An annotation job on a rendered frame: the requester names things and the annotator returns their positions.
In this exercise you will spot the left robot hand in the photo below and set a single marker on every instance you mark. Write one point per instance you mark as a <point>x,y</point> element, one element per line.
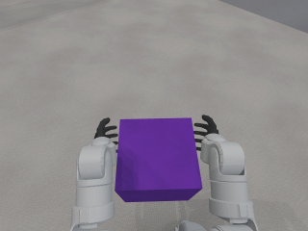
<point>101,130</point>

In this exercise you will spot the right robot hand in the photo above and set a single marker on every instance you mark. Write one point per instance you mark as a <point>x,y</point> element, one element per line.
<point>210,127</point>

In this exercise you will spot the robot right thigh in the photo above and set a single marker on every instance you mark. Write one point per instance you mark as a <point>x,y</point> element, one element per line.
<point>188,226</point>

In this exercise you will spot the carton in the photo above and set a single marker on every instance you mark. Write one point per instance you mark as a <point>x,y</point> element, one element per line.
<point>157,160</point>

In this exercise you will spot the robot right forearm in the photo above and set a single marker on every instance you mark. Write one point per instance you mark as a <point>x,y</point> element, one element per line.
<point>227,172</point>

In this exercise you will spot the robot left forearm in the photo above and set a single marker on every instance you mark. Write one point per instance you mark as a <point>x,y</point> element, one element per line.
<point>94,193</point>

